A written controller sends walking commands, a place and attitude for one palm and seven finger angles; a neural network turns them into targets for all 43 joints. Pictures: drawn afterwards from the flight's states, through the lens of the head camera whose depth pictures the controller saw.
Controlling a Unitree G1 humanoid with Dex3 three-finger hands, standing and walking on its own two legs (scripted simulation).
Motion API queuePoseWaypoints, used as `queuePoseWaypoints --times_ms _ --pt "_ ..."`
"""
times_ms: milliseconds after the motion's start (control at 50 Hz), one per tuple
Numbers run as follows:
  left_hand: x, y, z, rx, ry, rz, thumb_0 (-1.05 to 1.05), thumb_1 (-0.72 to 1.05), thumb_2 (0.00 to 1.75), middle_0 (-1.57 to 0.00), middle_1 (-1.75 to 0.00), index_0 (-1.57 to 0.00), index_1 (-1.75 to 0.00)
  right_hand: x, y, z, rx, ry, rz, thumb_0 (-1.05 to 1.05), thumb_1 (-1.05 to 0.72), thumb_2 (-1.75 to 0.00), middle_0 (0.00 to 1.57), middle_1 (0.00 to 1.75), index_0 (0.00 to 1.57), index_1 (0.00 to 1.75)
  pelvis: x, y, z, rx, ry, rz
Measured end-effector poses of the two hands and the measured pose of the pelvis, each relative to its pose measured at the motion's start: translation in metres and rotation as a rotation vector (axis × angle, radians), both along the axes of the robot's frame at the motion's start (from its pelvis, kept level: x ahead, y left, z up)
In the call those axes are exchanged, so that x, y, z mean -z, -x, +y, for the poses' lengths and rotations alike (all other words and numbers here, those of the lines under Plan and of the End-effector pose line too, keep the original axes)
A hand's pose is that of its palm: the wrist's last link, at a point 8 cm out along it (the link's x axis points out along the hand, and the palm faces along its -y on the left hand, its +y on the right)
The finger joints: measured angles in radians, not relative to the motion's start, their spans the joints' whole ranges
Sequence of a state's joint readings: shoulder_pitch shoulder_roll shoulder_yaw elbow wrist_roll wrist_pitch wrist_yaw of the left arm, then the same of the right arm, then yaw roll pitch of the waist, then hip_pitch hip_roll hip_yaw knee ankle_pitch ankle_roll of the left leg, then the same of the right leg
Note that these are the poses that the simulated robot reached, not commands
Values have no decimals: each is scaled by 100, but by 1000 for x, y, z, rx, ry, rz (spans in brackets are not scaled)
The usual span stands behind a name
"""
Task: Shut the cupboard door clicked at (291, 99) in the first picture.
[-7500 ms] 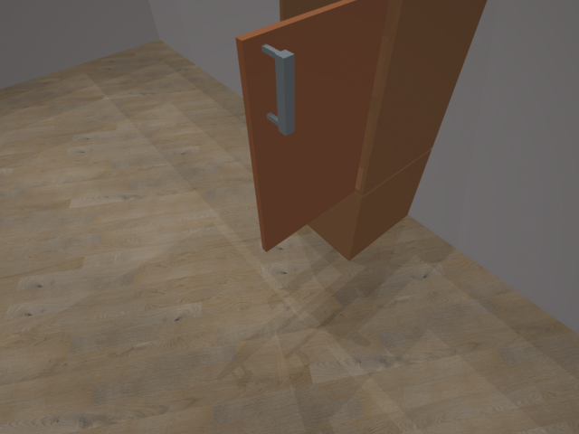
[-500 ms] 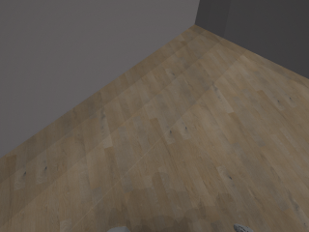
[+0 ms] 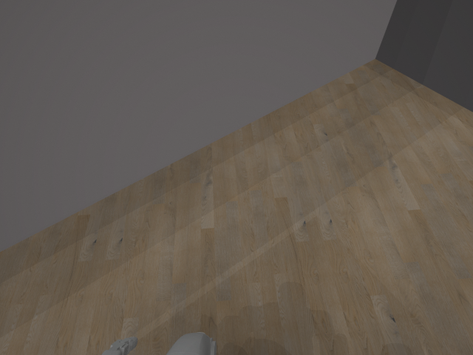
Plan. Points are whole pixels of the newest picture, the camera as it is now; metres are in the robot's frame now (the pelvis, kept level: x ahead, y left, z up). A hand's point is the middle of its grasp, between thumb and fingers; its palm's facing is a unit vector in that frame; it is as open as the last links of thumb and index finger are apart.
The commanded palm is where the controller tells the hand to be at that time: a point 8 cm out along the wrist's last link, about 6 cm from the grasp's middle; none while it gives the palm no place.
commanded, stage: walk to a spot facing it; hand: left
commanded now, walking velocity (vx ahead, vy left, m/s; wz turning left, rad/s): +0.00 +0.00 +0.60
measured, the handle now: out of the picture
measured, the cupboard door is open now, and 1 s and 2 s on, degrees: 90 90 90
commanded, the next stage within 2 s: none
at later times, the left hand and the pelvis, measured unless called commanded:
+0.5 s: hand out of the picture +0.05 +0.24 -0.16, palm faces +0.29 -0.91 -0.28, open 7.4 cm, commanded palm none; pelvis +0.02 +0.00 +0.00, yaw +17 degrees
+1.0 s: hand out of the picture -0.04 +0.20 -0.19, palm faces +0.60 -0.76 -0.24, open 7.3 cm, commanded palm none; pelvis +0.05 +0.01 -0.02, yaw +37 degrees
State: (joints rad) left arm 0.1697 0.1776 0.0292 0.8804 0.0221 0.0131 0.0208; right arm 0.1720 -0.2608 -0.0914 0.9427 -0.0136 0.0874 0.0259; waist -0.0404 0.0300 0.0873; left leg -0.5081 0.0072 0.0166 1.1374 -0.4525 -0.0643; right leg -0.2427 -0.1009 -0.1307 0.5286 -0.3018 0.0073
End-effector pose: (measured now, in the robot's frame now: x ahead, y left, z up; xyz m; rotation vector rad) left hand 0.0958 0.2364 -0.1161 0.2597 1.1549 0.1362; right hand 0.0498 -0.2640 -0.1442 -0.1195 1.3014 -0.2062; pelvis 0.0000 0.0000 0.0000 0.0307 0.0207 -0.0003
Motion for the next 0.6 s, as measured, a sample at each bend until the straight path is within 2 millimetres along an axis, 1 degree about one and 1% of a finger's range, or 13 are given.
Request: queuePoseWaypoints --times_ms 60,100,160,220,280,340,440,540,580,600 --pt "5 20 -1 -52 23 35 1 91 90 -20 -30 -20 -29 -7 -20 2 -53 4 -7 1 -91 -90 20 30 20 30 -3 -3 -1 -45 -9 1" --pt "10 34 2 -95 37 52 1 91 90 -20 -30 -20 -29 -10 -36 8 -101 11 -15 1 -91 -90 20 30 20 30 -2 -4 1 -75 -8 2" --pt "22 57 15 -163 53 79 1 91 90 -20 -30 -21 -30 -12 -65 21 -179 28 -42 1 -91 -90 20 30 19 30 3 -7 8 -119 0 1" --pt "40 79 33 -232 63 116 1 91 90 -20 -30 -21 -30 -9 -93 37 -246 53 -102 1 -91 -90 20 30 20 30 16 -9 19 -161 18 6" --pt "42 91 46 -277 48 156 1 91 90 -20 -30 -20 -29 -14 -107 50 -289 62 -134 0 -91 -90 20 30 20 30 16 -9 21 -183 18 6" --pt "34 90 54 -309 36 146 1 91 90 -20 -30 -20 -29 -19 -112 56 -316 62 -133 0 -91 -90 20 30 20 30 9 -12 21 -212 26 11" --pt "17 75 53 -338 13 77 1 92 90 -20 -30 -20 -29 -15 -114 59 -355 35 -97 0 -90 -90 21 30 20 30 3 -17 14 -261 31 12" --pt "7 57 37 -360 -15 6 1 91 90 -20 -30 -20 -29 1 -117 46 -377 -3 -47 0 -90 -90 21 30 20 30 7 -26 -4 -320 26 12" --pt "7 54 28 -371 -33 -22 1 91 90 -20 -30 -20 -29 11 -123 38 -383 -17 -33 0 -90 -90 21 30 20 30 12 -31 -14 -343 15 14" --pt "5 55 23 -379 -37 -26 1 91 90 -20 -30 -20 -29 13 -126 36 -390 -20 -24 0 -90 -90 21 30 20 30 12 -32 -16 -358 15 10"
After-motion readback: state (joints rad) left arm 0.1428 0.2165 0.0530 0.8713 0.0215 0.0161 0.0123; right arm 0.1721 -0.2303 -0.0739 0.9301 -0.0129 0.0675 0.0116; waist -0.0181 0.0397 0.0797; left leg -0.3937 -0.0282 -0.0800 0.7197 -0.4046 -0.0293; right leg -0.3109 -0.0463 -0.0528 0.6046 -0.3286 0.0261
